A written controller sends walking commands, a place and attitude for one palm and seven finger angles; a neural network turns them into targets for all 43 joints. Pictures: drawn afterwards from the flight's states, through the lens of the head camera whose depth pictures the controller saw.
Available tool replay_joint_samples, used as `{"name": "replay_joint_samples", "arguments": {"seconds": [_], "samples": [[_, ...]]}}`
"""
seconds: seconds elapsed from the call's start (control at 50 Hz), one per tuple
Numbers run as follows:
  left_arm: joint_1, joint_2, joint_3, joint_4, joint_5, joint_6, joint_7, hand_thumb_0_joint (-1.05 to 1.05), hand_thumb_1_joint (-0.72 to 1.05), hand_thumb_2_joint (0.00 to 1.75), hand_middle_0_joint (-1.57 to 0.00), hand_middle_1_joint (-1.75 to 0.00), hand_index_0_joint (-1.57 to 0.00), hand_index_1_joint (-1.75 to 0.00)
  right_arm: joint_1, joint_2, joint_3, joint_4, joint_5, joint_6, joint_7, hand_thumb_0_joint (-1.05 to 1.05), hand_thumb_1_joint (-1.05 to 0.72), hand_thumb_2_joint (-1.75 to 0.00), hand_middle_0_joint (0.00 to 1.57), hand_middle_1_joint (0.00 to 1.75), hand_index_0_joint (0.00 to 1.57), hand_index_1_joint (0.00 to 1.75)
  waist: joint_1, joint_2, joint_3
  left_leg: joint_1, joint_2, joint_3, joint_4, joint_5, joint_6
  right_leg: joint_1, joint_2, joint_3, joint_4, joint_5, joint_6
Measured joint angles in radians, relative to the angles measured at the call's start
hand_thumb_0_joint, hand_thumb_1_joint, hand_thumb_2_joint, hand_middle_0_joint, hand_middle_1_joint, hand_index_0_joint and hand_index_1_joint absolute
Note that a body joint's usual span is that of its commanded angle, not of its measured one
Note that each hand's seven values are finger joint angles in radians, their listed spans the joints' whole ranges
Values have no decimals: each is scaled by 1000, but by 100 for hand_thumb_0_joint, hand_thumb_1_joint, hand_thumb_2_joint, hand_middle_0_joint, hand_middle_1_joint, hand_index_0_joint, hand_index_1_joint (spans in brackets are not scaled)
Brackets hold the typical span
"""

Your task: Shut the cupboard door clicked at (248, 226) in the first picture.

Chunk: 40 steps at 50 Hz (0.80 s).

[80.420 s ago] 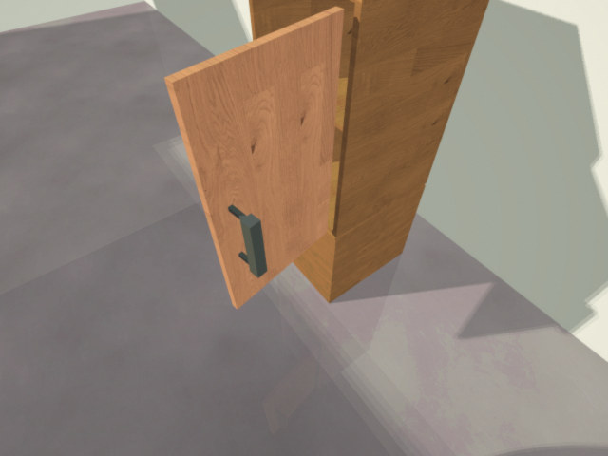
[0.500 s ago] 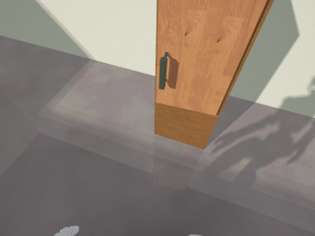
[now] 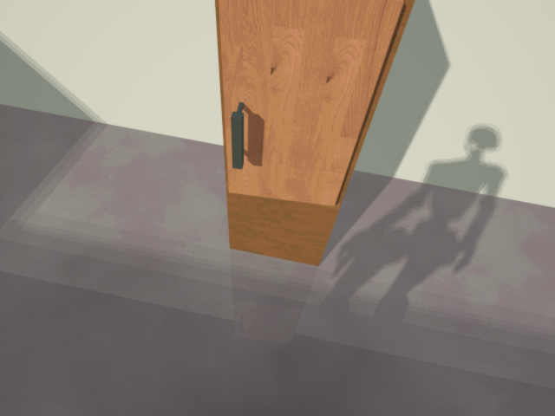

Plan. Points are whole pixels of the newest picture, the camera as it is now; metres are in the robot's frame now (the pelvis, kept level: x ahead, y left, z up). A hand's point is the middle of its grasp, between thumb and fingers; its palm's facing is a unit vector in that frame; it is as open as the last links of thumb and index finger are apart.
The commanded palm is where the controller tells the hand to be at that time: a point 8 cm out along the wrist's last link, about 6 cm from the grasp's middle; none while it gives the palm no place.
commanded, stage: take the last steps up to it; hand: left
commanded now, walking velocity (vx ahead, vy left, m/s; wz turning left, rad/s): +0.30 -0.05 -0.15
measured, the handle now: (239, 136) +0.74 +0.14 -0.08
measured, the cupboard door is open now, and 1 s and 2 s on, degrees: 5 5 5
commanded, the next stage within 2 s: come to a stop and stand still in 0.70 s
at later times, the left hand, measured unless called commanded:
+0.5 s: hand out of the picture +0.10 +0.12 -0.16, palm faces +0.00 -0.99 -0.17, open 7.4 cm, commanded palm none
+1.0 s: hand (220, 312) +0.32 +0.12 -0.16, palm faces -0.03 -0.97 -0.23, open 7.3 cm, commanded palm none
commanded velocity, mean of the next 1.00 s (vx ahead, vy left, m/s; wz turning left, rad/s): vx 0.13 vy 0.01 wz -0.03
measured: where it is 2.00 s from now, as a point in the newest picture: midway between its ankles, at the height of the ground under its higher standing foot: (278, 414)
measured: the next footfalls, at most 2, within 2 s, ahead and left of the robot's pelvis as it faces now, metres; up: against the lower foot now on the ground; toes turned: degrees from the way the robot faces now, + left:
right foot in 0.28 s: +0.06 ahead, -0.15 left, +0.00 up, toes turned -7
left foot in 0.64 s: +0.30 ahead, +0.07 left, +0.00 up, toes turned +4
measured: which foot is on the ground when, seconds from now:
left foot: down 0.00-0.30, up 0.32-0.62, down 0.64-0.98, up 1.00-1.00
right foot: up 0.00-0.26, down 0.28-0.64, up 0.66-0.90, down 0.92-1.00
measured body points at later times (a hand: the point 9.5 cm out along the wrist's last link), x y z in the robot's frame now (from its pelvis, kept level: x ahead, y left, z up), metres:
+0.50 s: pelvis +0.10 -0.05 +0.01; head +0.12 -0.05 +0.46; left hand +0.10 +0.18 -0.15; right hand +0.09 -0.29 -0.14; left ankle +0.14 +0.07 -0.68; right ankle +0.02 -0.15 -0.73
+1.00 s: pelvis +0.25 -0.06 +0.00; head +0.26 -0.08 +0.45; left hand +0.32 +0.17 -0.14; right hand +0.26 -0.29 -0.16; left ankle +0.26 +0.07 -0.73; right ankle +0.27 -0.17 -0.73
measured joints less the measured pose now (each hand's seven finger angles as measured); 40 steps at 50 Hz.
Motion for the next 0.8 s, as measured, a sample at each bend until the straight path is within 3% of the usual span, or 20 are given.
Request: {"name": "replay_joint_samples", "arguments": {"seconds": [0.04, 0.1, 0.2, 0.28, 0.34, 0.42, 0.48, 0.56, 0.62, 0.64, 0.68, 0.74, 0.8], "samples": [[3, 3, 3, 7, 4, -1, -10, 1, 91, 90, -20, -29, -20, -30, 17, 7, 4, 6, -4, -4, 0, 0, -90, -90, 20, 30, 20, 30, -1, 6, -4, 26, 9, 8, -45, 19, -3, -26, -8, -22, 79, 14, 0], [8, 3, 2, 13, 8, -6, -23, 1, 91, 90, -20, -29, -20, -30, 48, 10, 3, 24, -6, -13, 4, 0, -90, -90, 20, 30, 20, 30, -7, 21, -15, 62, 20, 19, -110, 44, -8, -30, -28, -48, 67, 50, -3], [5, -6, -5, 23, 10, -21, -32, 1, 91, 90, -20, -29, -20, -30, 103, 0, -12, 70, -7, -17, 13, 0, -90, -90, 20, 30, 20, 30, -27, 46, -25, 104, 34, 33, -157, 47, -23, 30, -49, -77, -133, 74, -14], [8, -12, -10, 30, 8, -52, -33, 1, 91, 90, -20, -29, -20, -30, 153, -12, -25, 113, 1, -9, 20, 0, -90, -90, 20, 30, 20, 30, -34, 43, -34, 111, 35, 47, -92, -13, -50, 145, -51, -90, -385, 150, -32], [16, -42, -14, 51, 6, -83, -19, 1, 91, 90, -20, -29, -20, -30, 167, -33, -34, 151, 7, 10, 25, 1, -90, -90, 20, 30, 20, 30, -28, 79, -34, 44, 37, -1, 122, -172, -38, 173, -31, -104, -384, 175, -35], [76, -71, -21, 75, 2, -109, 1, 1, 91, 90, -20, -29, -20, -30, 136, -38, -41, 160, 5, 12, 33, 1, -91, -90, 20, 30, 20, 30, -19, 73, -35, -103, 16, -20, 373, -134, -36, 254, -25, -103, -477, 183, -41], [117, -84, -28, 109, 2, -115, 6, 1, 91, 90, -20, -29, -20, -30, 97, -30, -41, 132, 6, -1, 38, 1, -91, -90, 20, 30, 20, 30, -21, 60, -29, -178, 24, -8, 347, -62, -45, 312, -24, -108, -545, 192, -37], [156, -95, -33, 154, 4, -117, 7, 1, 91, 90, -20, -29, -20, -30, 35, -13, -36, 96, 11, -16, 46, 1, -91, -90, 19, 30, 20, 30, -9, 44, -10, -199, 28, 3, 184, 7, -36, 372, -22, -112, -568, 160, -26], [181, -97, -31, 179, 1, -110, 7, 1, 91, 90, -20, -30, -20, -30, 0, -4, -28, 73, 9, -38, 46, 1, -91, -90, 19, 30, 20, 30, 0, 32, 5, -144, 11, 15, 37, 85, -22, 394, -30, -112, -497, 83, -10], [195, -101, -30, 182, -1, -106, 7, 1, 90, 90, -20, -30, -20, -30, -5, -7, -24, 63, 4, -51, 44, 1, -91, -90, 19, 30, 20, 30, 4, 40, 4, -121, 13, 8, -1, 138, 0, 371, -27, -109, -418, 41, -12], [189, -90, -30, 184, -5, -91, 7, 1, 90, 90, -20, -30, -20, -30, -24, 7, -20, 57, -3, -66, 32, 0, -91, -90, 20, 30, 20, 30, 7, 16, 15, -126, 5, 27, 65, 115, 24, 263, -39, -82, -137, -30, -39], [154, -72, -28, 168, 0, -74, 7, 1, 91, 90, -20, -29, -20, -30, -21, 27, -11, 51, 0, -59, 21, 0, -91, -90, 20, 30, 20, 30, 13, -2, 11, -86, -6, 53, 48, 60, 16, 82, -48, -69, 178, -8, -53], [103, -65, -22, 129, 4, -72, 2, 1, 91, 90, -20, -29, -20, -30, -3, 23, -19, 63, 1, -52, 5, 0, -93, -90, 20, 30, 20, 30, 10, 14, 4, -28, -14, 51, -34, 83, 6, -12, -68, -88, 149, 33, -46]]}}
